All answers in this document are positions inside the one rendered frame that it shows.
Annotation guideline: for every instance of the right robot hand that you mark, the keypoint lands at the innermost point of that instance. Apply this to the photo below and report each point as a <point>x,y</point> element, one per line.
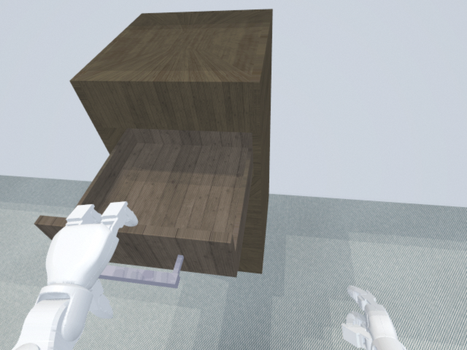
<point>361,330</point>

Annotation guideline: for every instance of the drawer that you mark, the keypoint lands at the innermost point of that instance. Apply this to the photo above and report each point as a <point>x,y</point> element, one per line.
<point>189,191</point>

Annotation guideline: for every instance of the left robot forearm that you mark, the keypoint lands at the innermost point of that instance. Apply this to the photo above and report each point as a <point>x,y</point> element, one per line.
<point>57,319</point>

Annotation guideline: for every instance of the handle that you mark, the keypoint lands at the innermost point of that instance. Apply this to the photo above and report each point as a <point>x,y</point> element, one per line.
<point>140,276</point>

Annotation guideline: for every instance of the cabinet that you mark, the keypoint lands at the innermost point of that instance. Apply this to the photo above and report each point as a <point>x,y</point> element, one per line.
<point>191,71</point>

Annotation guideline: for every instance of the left robot hand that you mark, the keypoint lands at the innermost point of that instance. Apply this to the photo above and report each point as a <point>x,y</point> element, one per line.
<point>82,249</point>

